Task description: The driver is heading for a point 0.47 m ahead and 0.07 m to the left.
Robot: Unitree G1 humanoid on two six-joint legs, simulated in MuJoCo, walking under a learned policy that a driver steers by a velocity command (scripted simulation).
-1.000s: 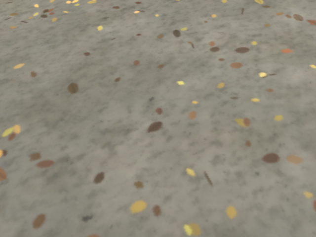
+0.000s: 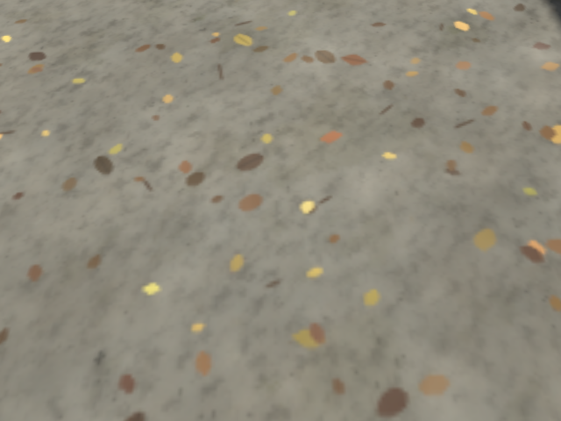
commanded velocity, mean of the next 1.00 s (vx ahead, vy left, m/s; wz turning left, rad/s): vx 0.30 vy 0.00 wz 0.16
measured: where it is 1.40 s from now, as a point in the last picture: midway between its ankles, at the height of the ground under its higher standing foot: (263, 417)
